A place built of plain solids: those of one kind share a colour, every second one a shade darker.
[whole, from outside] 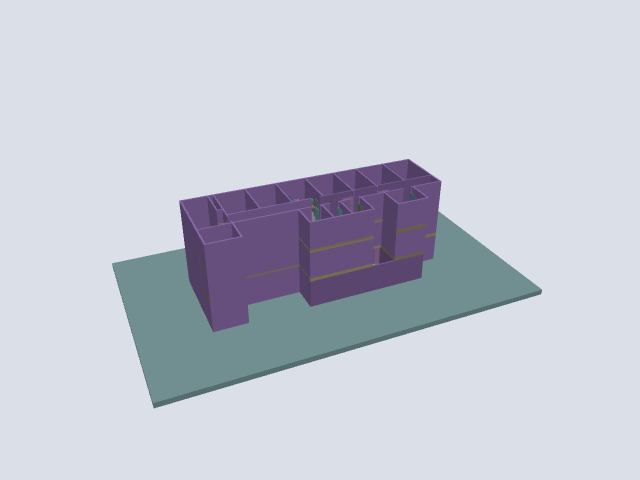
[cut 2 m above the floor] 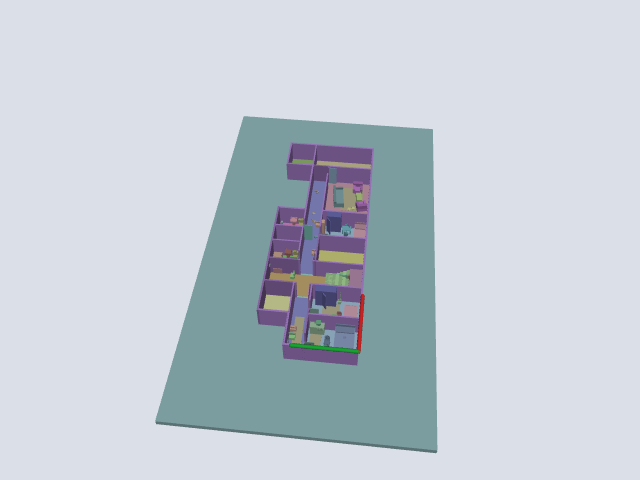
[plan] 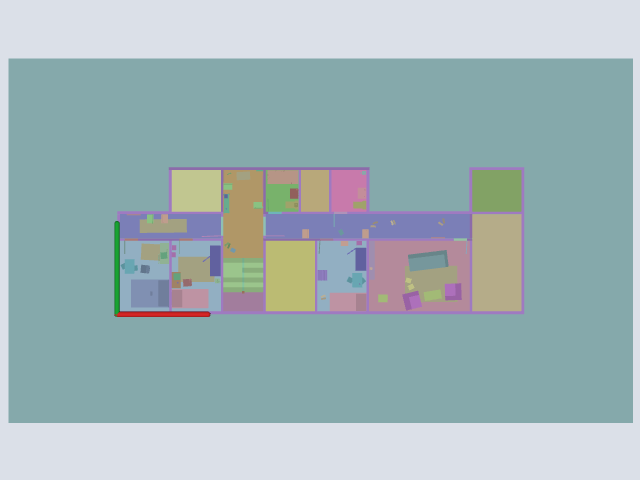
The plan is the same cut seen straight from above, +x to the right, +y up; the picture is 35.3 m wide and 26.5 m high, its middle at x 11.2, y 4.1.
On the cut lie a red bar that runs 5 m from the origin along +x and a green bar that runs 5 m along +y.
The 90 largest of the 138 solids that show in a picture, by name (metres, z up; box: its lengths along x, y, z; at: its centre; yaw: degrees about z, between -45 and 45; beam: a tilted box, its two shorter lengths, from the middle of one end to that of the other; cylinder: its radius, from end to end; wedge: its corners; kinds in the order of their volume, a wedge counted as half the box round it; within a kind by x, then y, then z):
{
 "under_1": {"box": [34.48, 20.12, 0.5], "at": [11.24, 4.06, -0.33]},
 "wall_1": {"box": [0.16, 3.9, 8.4], "at": [0.08, 2.11, 3.9]},
 "wall_2": {"box": [0.16, 1.34, 8.4], "at": [0.08, 4.86, 3.9]},
 "wall_3": {"box": [3.01, 0.031, 8.4], "at": [1.5, 5.67, 3.9]},
 "wall_4": {"box": [2.29, 0.13, 2.8], "at": [2.29, 4.12, 1.1]},
 "wall_5": {"box": [5.86, 0.13, 2.8], "at": [2.93, 5.59, 1.1]},
 "wall_6": {"box": [0.16, 2.27, 8.4], "at": [2.93, 6.83, 3.9]},
 "wall_7": {"box": [0.13, 3.9, 8.4], "at": [2.94, 2.11, 3.9]},
 "wall_8": {"box": [3.04, 0.16, 5.3], "at": [4.37, 8.04, 5.45]},
 "wall_9": {"box": [1.69, 0.13, 2.8], "at": [5.01, 4.12, 1.1]},
 "wall_10": {"box": [11.35, 0.13, 2.5], "at": [5.67, 4.12, 6.85]},
 "wall_11": {"box": [0.13, 3.9, 8.4], "at": [5.79, 2.11, 3.9]},
 "wall_12": {"box": [0.13, 2.3, 2.8], "at": [5.79, 6.81, 1.1]},
 "wall_13": {"box": [0.16, 2.27, 5.3], "at": [5.81, 6.83, 5.45]},
 "wall_14": {"box": [4.46, 0.13, 5.3], "at": [6.12, 5.59, 5.45]},
 "wall_15": {"box": [2.47, 0.031, 5.3], "at": [6.96, 5.67, 5.45]},
 "wall_16": {"box": [0.16, 2.27, 5.3], "at": [8.12, 6.83, 5.45]},
 "wall_17": {"box": [0.13, 3.9, 8.4], "at": [8.13, 2.11, 3.9]},
 "wall_18": {"box": [0.13, 2.3, 2.8], "at": [8.13, 6.81, 1.1]},
 "wall_19": {"box": [11.08, 0.16, 2.8], "at": [8.39, 8.04, 1.1]},
 "wall_20": {"box": [3.13, 0.13, 2.8], "at": [9.63, 4.12, 1.1]},
 "wall_21": {"box": [1.22, 0.13, 5.3], "at": [9.69, 5.59, 5.45]},
 "wall_22": {"box": [0.13, 2.3, 8.4], "at": [10.09, 6.81, 3.9]},
 "wall_23": {"box": [2.9, 0.13, 2.8], "at": [10.53, 5.59, 1.1]},
 "wall_24": {"box": [0.13, 3.9, 8.4], "at": [10.98, 2.11, 3.9]},
 "wall_25": {"box": [5.89, 0.16, 5.3], "at": [10.98, 8.04, 5.45]},
 "wall_26": {"box": [22.48, 0.16, 8.4], "at": [11.24, 0.08, 3.9]},
 "wall_27": {"box": [0.95, 0.13, 5.3], "at": [11.51, 5.59, 5.45]},
 "wall_28": {"box": [0.13, 2.3, 8.4], "at": [11.77, 6.81, 3.9]},
 "wall_29": {"box": [0.13, 3.9, 8.4], "at": [13.84, 2.11, 3.9]},
 "wall_30": {"box": [0.16, 2.27, 8.4], "at": [13.85, 6.83, 3.9]},
 "wall_31": {"box": [6.66, 0.13, 2.8], "at": [15.26, 4.12, 1.1]},
 "wall_32": {"box": [7.52, 0.13, 2.5], "at": [15.84, 4.12, 6.85]},
 "wall_33": {"box": [0.13, 3.9, 5.3], "at": [16.68, 2.11, 5.45]},
 "wall_34": {"box": [5.83, 0.031, 8.4], "at": [16.68, 5.67, 3.9]},
 "wall_35": {"box": [9.77, 0.13, 8.4], "at": [17.59, 5.59, 3.9]},
 "wall_36": {"box": [0.16, 2.27, 8.4], "at": [19.52, 6.83, 3.9]},
 "wall_37": {"box": [0.13, 2.82, 5.3], "at": [19.54, 1.57, 5.45]},
 "wall_38": {"box": [0.13, 3.9, 2.8], "at": [19.54, 2.11, 1.1]},
 "wall_39": {"box": [0.13, 1.34, 2.8], "at": [19.54, 4.86, 1.1]},
 "wall_40": {"box": [0.64, 0.13, 5.3], "at": [19.79, 3.04, 5.45]},
 "wall_41": {"box": [0.13, 2.82, 5.3], "at": [20.05, 1.57, 5.45]},
 "wall_42": {"box": [3.04, 0.16, 8.4], "at": [20.96, 8.04, 3.9]},
 "wall_43": {"box": [0.16, 5.37, 8.4], "at": [22.4, 2.85, 3.9]},
 "wall_44": {"box": [0.16, 2.3, 8.4], "at": [22.4, 6.81, 3.9]},
 "stair_1": {"box": [1.05, 1.89, 1.88], "at": [6.38, 2.16, 0.64]},
 "stair_2": {"box": [1.05, 1.62, 2.05], "at": [6.38, 2.3, 0.72]},
 "stair_3": {"box": [1.05, 1.35, 2.23], "at": [6.38, 2.43, 0.81]},
 "stair_4": {"box": [1.05, 1.08, 2.4], "at": [6.38, 2.57, 0.9]},
 "stair_5": {"box": [1.05, 0.81, 2.58], "at": [6.38, 2.7, 0.99]},
 "stair_6": {"box": [1.05, 0.27, 2.92], "at": [6.38, 2.97, 1.16]},
 "stair_7": {"box": [1.05, 0.27, 1.52], "at": [7.54, 1.35, 0.46]},
 "stair_8": {"box": [1.05, 0.54, 1.35], "at": [7.54, 1.49, 0.38]},
 "stair_9": {"box": [1.05, 0.81, 1.18], "at": [7.54, 1.62, 0.29]},
 "stair_10": {"box": [1.05, 1.08, 1.0], "at": [7.54, 1.76, 0.2]},
 "stair_11": {"box": [1.05, 1.35, 0.82], "at": [7.54, 1.89, 0.11]},
 "stair_12": {"box": [1.05, 1.62, 0.65], "at": [7.54, 2.03, 0.03]},
 "stair_13": {"box": [1.05, 1.89, 0.47], "at": [7.54, 2.16, -0.06]},
 "floor_study_1": {"box": [2.72, 3.9, 0.5], "at": [1.52, 2.11, -0.25]},
 "floor_study_2": {"box": [2.72, 3.9, 0.5], "at": [4.37, 2.11, -0.25]},
 "floor_study_3": {"box": [2.72, 3.9, 0.5], "at": [12.41, 2.11, -0.25]},
 "floor_corridor_1": {"box": [5.57, 1.34, 0.5], "at": [2.94, 4.86, -0.25]},
 "floor_corridor_2": {"box": [11.27, 1.34, 0.5], "at": [13.84, 4.86, -0.25]},
 "floor_common_room_1": {"box": [5.57, 3.9, 0.5], "at": [16.68, 2.11, -0.25]},
 "floor_escape_stair_1": {"box": [2.72, 5.37, 0.5], "at": [20.96, 2.85, -0.25]},
 "floor_stair_lobby_1": {"box": [2.21, 4.85, 0.5], "at": [6.96, 5.54, -0.25]},
 "floor_trunk_room_1": {"box": [2.72, 3.9, 0.5], "at": [9.56, 2.11, -0.25]},
 "stair_landing_1": {"box": [2.21, 1.06, 1.7], "at": [6.96, 0.69, 0.55]},
 "wardrobe_1": {"box": [0.6, 1.69, 2.0], "at": [5.42, 2.94, 1.0]},
 "wardrobe_2": {"box": [0.6, 1.28, 2.0], "at": [13.46, 3.04, 1.0]},
 "floor_escape_foot_1": {"box": [2.72, 2.3, 0.5], "at": [20.96, 6.81, -0.25]},
 "floor_stores_pod_1": {"box": [2.72, 2.3, 0.5], "at": [4.37, 6.81, -0.25]},
 "floor_wc_1": {"box": [1.94, 2.3, 0.5], "at": [12.8, 6.81, -0.25]},
 "floor_washroom_bath_1": {"box": [1.82, 2.3, 0.5], "at": [9.11, 6.81, -0.25]},
 "floor_linen_store_1": {"box": [1.55, 2.3, 0.5], "at": [10.93, 6.81, -0.25]},
 "child_bed_1": {"box": [2.06, 1.06, 0.4], "at": [4.02, 0.86, 0.38]},
 "child_bed_2": {"box": [2.06, 1.06, 0.4], "at": [12.76, 0.66, 0.38]},
 "double_bed_1": {"box": [2.11, 1.55, 0.4], "at": [1.82, 1.15, 0.5]},
 "bookcase_1": {"box": [0.31, 2.14, 1.15], "at": [14.07, 2.97, 0.57]},
 "rug_1": {"box": [2.0, 1.4, 0.08], "at": [4.38, 2.48, -0.03], "yaw": -0.1},
 "rug_2": {"box": [2.9, 2.0, 0.08], "at": [17.34, 1.67, -0.03], "yaw": 0.3},
 "sofa_1": {"box": [2.16, 0.93, 0.34], "at": [17.18, 2.95, 0.28], "yaw": 7.1},
 "wall_band_1": {"box": [5.89, 0.16, 0.31], "at": [10.98, 8.04, 2.65]},
 "wall_band_2": {"box": [5.89, 0.16, 0.31], "at": [10.98, 8.04, 5.45]},
 "armchair_club_1": {"box": [0.9, 0.92, 0.35], "at": [16.29, 0.75, 0.24], "yaw": 13.9},
 "armchair_club_2": {"box": [0.9, 0.92, 0.35], "at": [18.55, 1.24, 0.24], "yaw": 1.9},
 "chest_drawers_1": {"box": [0.5, 1.15, 0.99], "at": [2.62, 3.35, 0.5]},
 "bathtub_1": {"box": [1.7, 0.76, 0.41], "at": [9.15, 7.57, 0.2]},
 "billy_1": {"box": [0.42, 0.28, 2.02], "at": [12.55, 3.91, 1.01]},
 "trunk_1": {"box": [0.95, 0.5, 0.42], "at": [17.42, 1.05, 0.21], "yaw": 9.3}
}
